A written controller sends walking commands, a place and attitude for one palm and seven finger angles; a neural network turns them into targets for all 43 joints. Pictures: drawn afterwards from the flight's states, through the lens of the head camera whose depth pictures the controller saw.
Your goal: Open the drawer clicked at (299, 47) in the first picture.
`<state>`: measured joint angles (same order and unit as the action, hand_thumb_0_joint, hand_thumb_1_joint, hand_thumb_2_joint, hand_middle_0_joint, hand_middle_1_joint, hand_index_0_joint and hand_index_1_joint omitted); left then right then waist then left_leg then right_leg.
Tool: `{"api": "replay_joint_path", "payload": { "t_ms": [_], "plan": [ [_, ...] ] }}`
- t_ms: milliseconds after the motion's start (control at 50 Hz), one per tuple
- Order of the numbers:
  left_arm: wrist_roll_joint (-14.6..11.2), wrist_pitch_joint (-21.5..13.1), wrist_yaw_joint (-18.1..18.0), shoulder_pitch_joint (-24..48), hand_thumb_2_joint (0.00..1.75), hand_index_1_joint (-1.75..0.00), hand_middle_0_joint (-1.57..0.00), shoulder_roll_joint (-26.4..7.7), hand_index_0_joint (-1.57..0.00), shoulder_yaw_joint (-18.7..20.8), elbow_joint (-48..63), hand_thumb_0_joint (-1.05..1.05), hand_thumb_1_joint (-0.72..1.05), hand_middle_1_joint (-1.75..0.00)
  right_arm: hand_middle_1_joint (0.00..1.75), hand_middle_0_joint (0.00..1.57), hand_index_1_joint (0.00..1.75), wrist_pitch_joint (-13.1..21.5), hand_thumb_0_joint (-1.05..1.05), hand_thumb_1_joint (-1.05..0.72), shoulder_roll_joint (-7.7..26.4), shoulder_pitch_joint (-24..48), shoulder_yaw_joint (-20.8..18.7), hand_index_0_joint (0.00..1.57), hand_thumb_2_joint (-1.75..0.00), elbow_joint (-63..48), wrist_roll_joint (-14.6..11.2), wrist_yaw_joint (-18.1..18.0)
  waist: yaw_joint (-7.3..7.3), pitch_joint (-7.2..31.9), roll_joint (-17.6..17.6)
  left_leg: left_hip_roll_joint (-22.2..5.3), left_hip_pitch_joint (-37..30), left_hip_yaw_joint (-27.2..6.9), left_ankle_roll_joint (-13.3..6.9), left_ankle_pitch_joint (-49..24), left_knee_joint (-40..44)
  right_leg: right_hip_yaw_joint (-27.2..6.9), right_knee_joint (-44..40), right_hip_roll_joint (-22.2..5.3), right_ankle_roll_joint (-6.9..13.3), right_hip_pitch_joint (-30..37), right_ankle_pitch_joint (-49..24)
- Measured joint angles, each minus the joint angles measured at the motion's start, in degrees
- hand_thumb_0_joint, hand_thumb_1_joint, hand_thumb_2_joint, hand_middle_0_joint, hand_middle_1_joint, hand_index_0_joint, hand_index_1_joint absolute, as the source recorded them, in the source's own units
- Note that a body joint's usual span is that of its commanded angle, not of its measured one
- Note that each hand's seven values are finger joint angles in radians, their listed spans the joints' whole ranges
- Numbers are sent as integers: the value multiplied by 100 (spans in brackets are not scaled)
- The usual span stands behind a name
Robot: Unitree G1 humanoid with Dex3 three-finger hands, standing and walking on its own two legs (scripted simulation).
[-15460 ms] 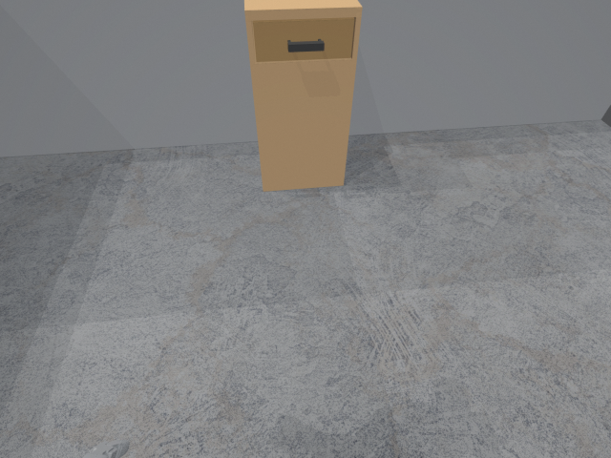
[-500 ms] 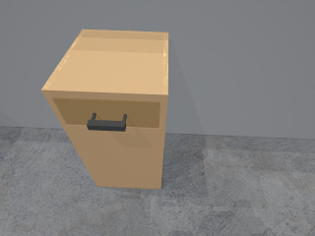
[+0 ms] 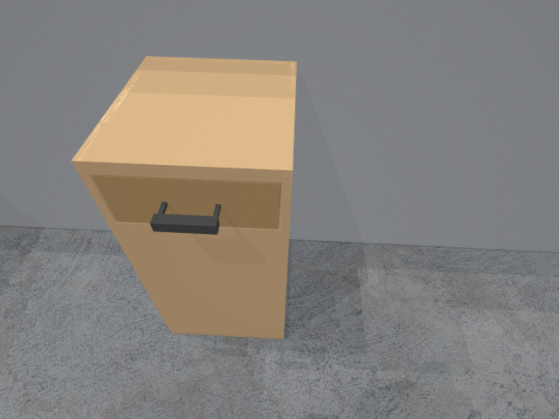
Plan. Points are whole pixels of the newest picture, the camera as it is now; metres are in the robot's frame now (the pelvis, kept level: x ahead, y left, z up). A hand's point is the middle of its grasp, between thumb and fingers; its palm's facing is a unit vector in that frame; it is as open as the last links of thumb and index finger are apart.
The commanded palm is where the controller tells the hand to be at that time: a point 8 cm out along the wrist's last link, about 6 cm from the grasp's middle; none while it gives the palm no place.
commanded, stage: raise the hand with hooked fingers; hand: left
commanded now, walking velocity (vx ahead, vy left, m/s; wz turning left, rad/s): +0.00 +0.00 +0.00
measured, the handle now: (188, 215) +0.49 +0.22 -0.05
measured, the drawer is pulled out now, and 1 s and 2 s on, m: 0.00 0.00 0.00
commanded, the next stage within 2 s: move the hooked fingers above the handle in 1.98 s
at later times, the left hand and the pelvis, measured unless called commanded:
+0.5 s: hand (188, 400) +0.16 +0.14 -0.06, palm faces -0.04 -0.35 -0.94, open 8.5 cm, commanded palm +0.13 +0.21 -0.02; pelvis -0.06 +0.00 -0.03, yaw -2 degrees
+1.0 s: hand (134, 361) +0.20 +0.22 -0.02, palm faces -0.02 -0.14 -0.99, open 11.5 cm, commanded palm +0.18 +0.23 +0.05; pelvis -0.06 +0.02 -0.02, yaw -1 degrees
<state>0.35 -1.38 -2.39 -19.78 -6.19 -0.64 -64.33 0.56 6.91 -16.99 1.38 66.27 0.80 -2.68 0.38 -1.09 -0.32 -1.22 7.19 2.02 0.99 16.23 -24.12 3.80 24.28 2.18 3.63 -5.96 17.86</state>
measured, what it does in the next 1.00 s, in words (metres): shifts its weight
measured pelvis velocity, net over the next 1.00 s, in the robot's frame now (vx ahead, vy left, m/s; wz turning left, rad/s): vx -0.06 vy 0.02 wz -0.02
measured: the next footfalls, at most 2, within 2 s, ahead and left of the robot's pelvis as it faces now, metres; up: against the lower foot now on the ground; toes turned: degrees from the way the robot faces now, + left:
none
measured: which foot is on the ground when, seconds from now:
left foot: down 0.00-1.00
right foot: down 0.00-1.00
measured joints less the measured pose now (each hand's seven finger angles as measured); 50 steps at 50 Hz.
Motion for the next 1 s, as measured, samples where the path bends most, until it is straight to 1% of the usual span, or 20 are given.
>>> {"api": "replay_joint_path", "payload": {
  "t_ms": [100, 120, 140, 160, 200, 220, 260, 280, 320, 380, 420, 480, 540, 620, 640, 680, 760, 800, 900, 1000],
  "plan": [
    [25, -47, -37, -1, 90, -30, -20, 26, -20, 0, -11, 0, 91, -30, 30, 20, 30, -17, 1, -92, 11, 2, -6, 20, -90, -28, -2, 14, 3, -12, 35, -48, 174, 5, 11, 7, -198, 26, -21, 35, -3, -60, -41],
    [124, 275, -44, -268, 90, -30, -20, -13, -20, -211, 883, 0, 91, -30, 30, 20, 30, 19, 2, -92, 88, -81, 33, 20, -90, -275, -79, -23, 85, -61, 80, -85, 243, 52, -52, -122, -300, -25, 38, 70, -8, -132, -55],
    [367, 466, -181, -578, 90, -30, -20, -153, -20, -394, 1824, 3, 93, -30, 30, 20, 30, 240, 2, -93, 170, -192, 29, 20, -90, -534, -134, -118, 188, -120, 104, -102, 193, 156, -64, -66, -296, -127, 158, 81, 1, -192, -34],
    [416, 508, -358, -826, 89, -31, -20, -340, -21, -448, 2614, 6, 95, -31, 30, 20, 30, 532, 3, -93, 255, -283, -23, 20, -90, -752, -202, -214, 225, -129, 153, -96, 189, 211, -52, 24, -296, -177, 286, 70, 6, -267, 13],
    [482, 542, -673, -1002, 89, -32, -21, -659, -21, -449, 3787, 8, 96, -32, 30, 20, 30, 906, 3, -93, 445, -321, -147, 20, -90, -1139, -358, -334, 148, -45, 283, -5, 340, 176, -48, 108, -362, -135, 515, -28, -17, -466, 115],
    [643, 582, -792, -971, 88, -32, -21, -794, -21, -450, 4298, 8, 95, -32, 30, 20, 30, 1024, 3, -93, 545, -273, -198, 20, -90, -1335, -406, -363, 119, 7, 345, 46, 457, 153, -65, 100, -424, -110, 635, -84, -35, -596, 153],
    [1201, 557, -1057, -746, 87, -34, -21, -997, -21, -491, 5096, 8, 92, -34, 30, 20, 30, 1199, 3, -93, 766, -58, -249, 20, -90, -1701, -361, -360, 53, 156, 463, 119, 797, 131, -114, 95, -637, -81, 926, -171, -63, -952, 221],
    [1589, 533, -1200, -549, 87, -35, -21, -1061, -21, -547, 5375, 7, 90, -35, 30, 20, 30, 1238, 3, -93, 870, 76, -268, 20, -90, -1900, -301, -323, 11, 248, 513, 149, 1007, 119, -134, 108, -781, -66, 1096, -209, -73, -1164, 259],
    [2537, 465, -1510, -36, 85, -37, -20, -1059, -21, -704, 5652, 6, 86, -37, 30, 20, 30, 1179, 2, -92, 1016, 379, -324, 20, -90, -2304, -123, -201, -74, 448, 571, 197, 1450, 95, -158, 157, -1097, -37, 1446, -277, -84, -1604, 347],
    [3972, 296, -1854, 489, 83, -40, -20, -736, -21, -862, 5728, 4, 78, -41, 30, 20, 30, 802, 2, -92, 1033, 849, -412, 20, -90, -2811, 96, 76, -38, 688, 472, 174, 1911, 219, -133, 241, -1432, -158, 1853, -273, -65, -2150, 418],
    [4755, 174, -1951, 488, 81, -43, -20, -522, -21, -982, 5820, 3, 73, -43, 30, 20, 30, 422, 2, -92, 964, 1065, -412, 20, -90, -3094, 152, 260, 65, 824, 273, 134, 2125, 352, -123, 281, -1567, -290, 2068, -236, -42, -2453, 446],
    [5612, 28, -2094, 257, 78, -47, -21, -406, -22, -1170, 5925, 1, 65, -48, 30, 20, 30, -113, 1, -91, 857, 1240, -366, 20, -90, -3451, 160, 432, 238, 844, -66, 98, 2339, 423, -98, 334, -1765, -357, 2335, -207, 0, -2725, 514],
    [6142, 162, -2362, 11, 75, -52, -23, -534, -23, -1289, 5926, 0, 57, -52, 30, 20, 30, -541, 1, -91, 791, 1353, -345, 20, -90, -3732, 176, 466, 421, 711, -170, 53, 2453, 357, -71, 401, -1986, -288, 2484, -175, 49, -2787, 567],
    [6483, 415, -2721, -2, 71, -58, -25, -907, -25, -1112, 5781, 0, 46, -58, 30, 20, 30, -748, 1, -91, 665, 1491, -301, 20, -90, -3739, 249, 385, 583, 704, -20, 27, 2636, 217, -58, 499, -2291, -148, 2652, -165, 69, -2862, 636],
    [6498, 457, -2764, 93, 70, -60, -25, -995, -26, -1027, 5719, 0, 44, -60, 30, 20, 30, -755, 1, -91, 628, 1522, -281, 20, -90, -3687, 264, 364, 597, 703, 44, 32, 2666, 172, -59, 517, -2355, -104, 2684, -173, 67, -2860, 655],
    [6347, 533, -2748, 376, 68, -63, -26, -1129, -26, -869, 5623, 0, 39, -63, 30, 20, 30, -733, 1, -91, 550, 1568, -228, 20, -90, -3556, 268, 306, 578, 661, 189, 50, 2674, 62, -70, 531, -2437, 4, 2691, -194, 56, -2790, 671],
    [5826, 712, -2364, 980, 64, -69, -26, -1200, -27, -725, 5634, 0, 29, -69, 30, 20, 30, -658, 1, -91, 399, 1485, -64, 20, -90, -3339, 204, 187, 470, 545, 367, 98, 2493, -71, -88, 434, -2297, 131, 2469, -230, 24, -2520, 579],
    [5691, 783, -2075, 1203, 62, -72, -27, -1152, -27, -773, 5672, 0, 25, -72, 30, 20, 30, -659, 1, -91, 353, 1368, 16, 20, -90, -3279, 163, 148, 420, 504, 385, 112, 2342, -64, -103, 347, -2107, 121, 2279, -234, 2, -2373, 488],
    [5805, 668, -1536, 1285, 57, -79, -27, -1074, -28, -896, 5729, 0, 14, -79, 30, 20, 30, -746, 1, -90, 376, 1035, 120, 20, -90, -3205, 124, 138, 306, 460, 321, 106, 1973, 102, -144, 172, -1610, -51, 1837, -207, -57, -2094, 271],
    [5911, 401, -1514, 1064, 52, -87, -28, -1201, -29, -738, 5837, 0, 2, -87, 30, 20, 30, -787, 1, -90, 547, 789, -38, 20, -90, -3162, 142, 126, 242, 350, 285, 98, 1735, 218, -192, 143, -1386, -172, 1600, -186, -108, -1890, 186]
  ]
}}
